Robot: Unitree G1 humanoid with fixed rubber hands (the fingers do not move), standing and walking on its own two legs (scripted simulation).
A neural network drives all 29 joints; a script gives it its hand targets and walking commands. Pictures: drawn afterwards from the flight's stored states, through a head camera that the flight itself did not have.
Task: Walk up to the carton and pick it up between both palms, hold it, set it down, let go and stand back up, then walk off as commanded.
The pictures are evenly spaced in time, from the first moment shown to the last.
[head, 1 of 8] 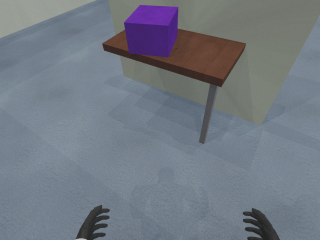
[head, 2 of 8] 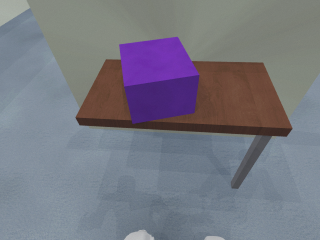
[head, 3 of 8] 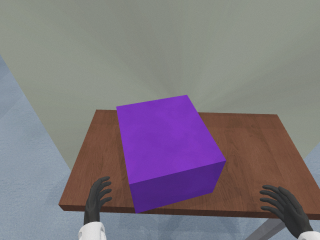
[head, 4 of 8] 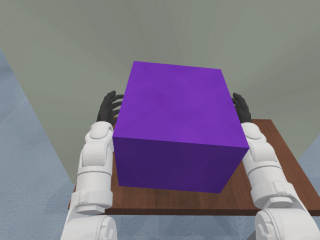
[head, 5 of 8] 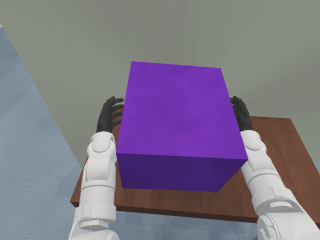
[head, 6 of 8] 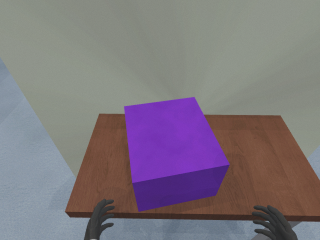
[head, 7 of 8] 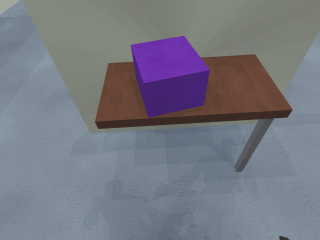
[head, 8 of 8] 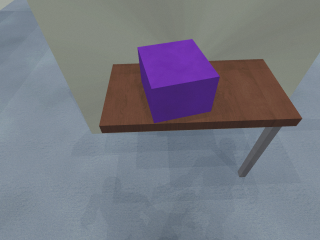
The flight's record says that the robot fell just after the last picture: no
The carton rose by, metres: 0.23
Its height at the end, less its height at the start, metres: +0.00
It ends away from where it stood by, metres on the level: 0.01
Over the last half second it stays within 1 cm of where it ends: yes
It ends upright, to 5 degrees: yes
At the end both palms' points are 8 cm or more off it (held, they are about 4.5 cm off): yes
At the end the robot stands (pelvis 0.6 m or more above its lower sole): yes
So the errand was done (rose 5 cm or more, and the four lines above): yes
